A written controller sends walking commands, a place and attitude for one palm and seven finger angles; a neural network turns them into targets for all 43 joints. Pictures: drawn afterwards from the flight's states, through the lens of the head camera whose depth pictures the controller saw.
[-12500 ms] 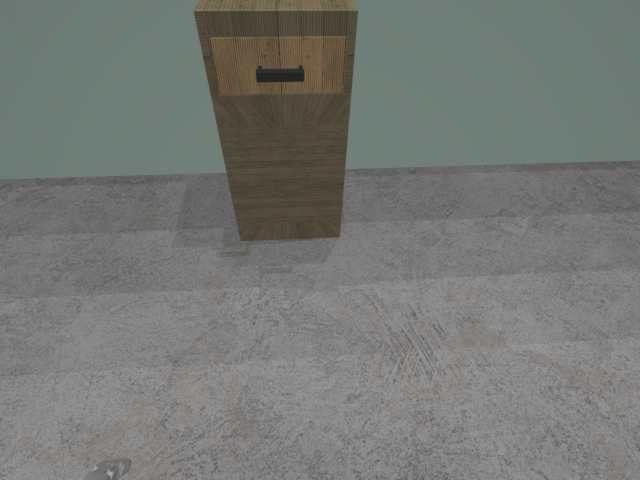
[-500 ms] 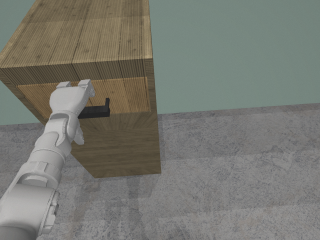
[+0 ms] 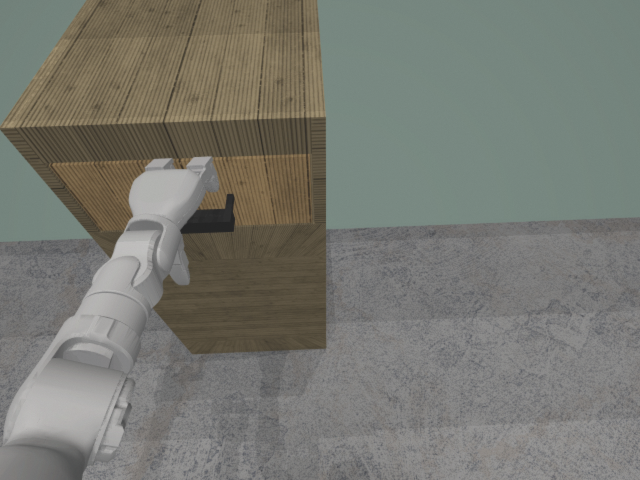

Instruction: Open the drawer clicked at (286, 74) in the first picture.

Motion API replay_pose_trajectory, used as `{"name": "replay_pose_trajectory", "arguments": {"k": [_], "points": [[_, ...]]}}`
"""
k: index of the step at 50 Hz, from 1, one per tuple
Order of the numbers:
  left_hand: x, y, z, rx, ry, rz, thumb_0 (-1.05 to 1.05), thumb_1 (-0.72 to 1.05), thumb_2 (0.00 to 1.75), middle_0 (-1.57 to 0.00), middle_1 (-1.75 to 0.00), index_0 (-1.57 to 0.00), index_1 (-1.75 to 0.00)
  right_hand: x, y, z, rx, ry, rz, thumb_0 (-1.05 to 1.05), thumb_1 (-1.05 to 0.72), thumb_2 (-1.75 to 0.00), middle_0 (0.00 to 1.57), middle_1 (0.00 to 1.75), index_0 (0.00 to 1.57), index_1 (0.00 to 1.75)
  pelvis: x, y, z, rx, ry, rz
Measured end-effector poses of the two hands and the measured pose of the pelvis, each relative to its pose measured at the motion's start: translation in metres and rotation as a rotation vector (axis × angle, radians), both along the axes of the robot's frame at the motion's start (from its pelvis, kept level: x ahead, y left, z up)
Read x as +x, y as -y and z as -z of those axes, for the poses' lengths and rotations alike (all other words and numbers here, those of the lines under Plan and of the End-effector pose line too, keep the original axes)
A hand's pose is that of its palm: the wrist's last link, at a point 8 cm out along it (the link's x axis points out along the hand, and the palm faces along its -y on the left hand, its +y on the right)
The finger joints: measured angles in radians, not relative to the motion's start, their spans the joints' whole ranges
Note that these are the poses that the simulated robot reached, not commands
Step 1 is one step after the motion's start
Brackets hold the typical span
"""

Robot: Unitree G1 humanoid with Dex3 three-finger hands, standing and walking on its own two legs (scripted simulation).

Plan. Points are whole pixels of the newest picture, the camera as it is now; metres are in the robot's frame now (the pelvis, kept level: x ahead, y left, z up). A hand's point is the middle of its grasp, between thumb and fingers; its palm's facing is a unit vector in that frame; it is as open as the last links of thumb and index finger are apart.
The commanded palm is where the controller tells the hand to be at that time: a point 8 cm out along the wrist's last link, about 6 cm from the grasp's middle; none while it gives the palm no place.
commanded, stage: move the hooked fingers above the handle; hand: left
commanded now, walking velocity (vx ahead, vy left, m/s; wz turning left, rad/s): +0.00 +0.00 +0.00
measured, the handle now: (191, 211) +0.51 +0.21 -0.01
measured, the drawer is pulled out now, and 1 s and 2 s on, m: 0.00 0.00 0.00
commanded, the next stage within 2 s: none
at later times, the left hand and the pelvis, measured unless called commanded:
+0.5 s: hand (171, 221) +0.44 +0.21 +0.05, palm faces -0.10 -0.02 -1.00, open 13.8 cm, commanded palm +0.43 +0.21 +0.11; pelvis +0.00 -0.01 +0.00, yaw +0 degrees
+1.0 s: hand (165, 219) +0.45 +0.22 +0.04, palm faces -0.12 -0.02 -0.99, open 13.8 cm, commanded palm +0.44 +0.21 +0.11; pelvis +0.00 -0.01 +0.00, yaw +0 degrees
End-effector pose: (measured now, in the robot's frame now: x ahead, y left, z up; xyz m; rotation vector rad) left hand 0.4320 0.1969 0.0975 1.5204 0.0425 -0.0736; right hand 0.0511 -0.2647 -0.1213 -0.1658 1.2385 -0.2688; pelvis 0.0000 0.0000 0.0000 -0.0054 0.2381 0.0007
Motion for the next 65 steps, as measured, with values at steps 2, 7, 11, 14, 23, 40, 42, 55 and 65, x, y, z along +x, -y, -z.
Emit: {"name": "replay_pose_trajectory", "arguments": {"k": [2,7,11,14,23,40,42,55,65], "points": [[0.002,0.004,0.000,-0.003,0.027,0.023,0.00,-0.49,0.30,-0.32,-1.20,-0.32,-1.21,-0.002,0.000,0.000,-0.004,-0.006,0.003,0.01,-0.91,-0.90,0.20,0.30,0.20,0.30,0.000,0.000,0.001,0.000,-0.005,0.001],[0.010,0.002,-0.004,0.005,0.097,0.010,0.00,-0.49,0.30,-0.36,-1.23,-0.32,-1.21,-0.010,-0.001,0.005,0.001,-0.027,0.015,0.01,-0.91,-0.90,0.20,0.30,0.20,0.30,0.000,-0.001,0.003,0.000,-0.023,0.010],[0.010,0.003,-0.006,0.019,0.099,-0.032,0.00,-0.49,0.30,-0.38,-1.24,-0.34,-1.22,-0.015,-0.002,0.008,0.022,-0.040,0.029,0.01,-0.91,-0.90,0.20,0.30,0.20,0.30,0.000,-0.001,0.002,0.002,-0.023,0.019],[0.009,-0.004,-0.007,0.032,0.075,-0.088,0.00,-0.49,0.30,-0.36,-1.23,-0.34,-1.23,-0.017,-0.003,0.008,0.031,-0.039,0.042,0.01,-0.91,-0.90,0.20,0.30,0.20,0.30,0.000,0.001,0.000,0.004,-0.015,0.024],[-0.001,-0.018,-0.008,0.047,-0.019,-0.094,0.00,-0.49,0.30,-0.33,-1.21,-0.33,-1.22,-0.013,0.008,0.000,-0.003,-0.026,0.028,0.01,-0.91,-0.90,0.20,0.30,0.20,0.30,0.000,0.007,-0.003,0.003,0.006,0.006],[0.009,-0.005,-0.010,0.041,0.077,-0.089,0.00,-0.49,0.30,-0.36,-1.23,-0.34,-1.23,-0.004,0.012,0.005,0.002,-0.006,0.023,0.01,-0.91,-0.90,0.20,0.30,0.20,0.30,-0.001,0.009,0.001,0.005,-0.021,0.014],[0.009,-0.013,-0.007,0.051,0.035,-0.136,0.00,-0.49,0.30,-0.35,-1.23,-0.34,-1.23,-0.005,0.010,0.005,0.012,-0.008,0.031,0.01,-0.91,-0.90,0.20,0.30,0.20,0.30,0.000,0.010,0.000,0.007,-0.016,0.016],[0.007,-0.005,-0.003,-0.008,0.010,0.033,0.00,-0.49,0.30,-0.32,-1.20,-0.32,-1.21,-0.014,0.014,0.000,-0.040,-0.057,0.017,0.01,-0.91,-0.90,0.20,0.30,0.20,0.30,0.003,0.006,0.001,-0.002,-0.019,-0.005],[0.009,-0.007,-0.002,0.016,0.102,-0.045,0.00,-0.49,0.30,-0.37,-1.24,-0.34,-1.23,-0.011,0.005,0.006,-0.002,-0.032,0.034,0.01,-0.91,-0.90,0.20,0.30,0.20,0.30,0.001,0.001,0.003,0.000,-0.033,0.019]]}}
